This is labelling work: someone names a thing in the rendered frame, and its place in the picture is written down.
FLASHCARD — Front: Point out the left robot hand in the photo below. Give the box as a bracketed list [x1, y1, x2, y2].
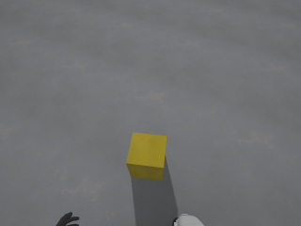
[56, 212, 79, 226]

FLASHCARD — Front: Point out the carton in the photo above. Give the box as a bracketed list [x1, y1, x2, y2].
[126, 132, 166, 182]

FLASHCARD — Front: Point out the right robot thigh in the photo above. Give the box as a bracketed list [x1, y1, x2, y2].
[173, 215, 204, 226]

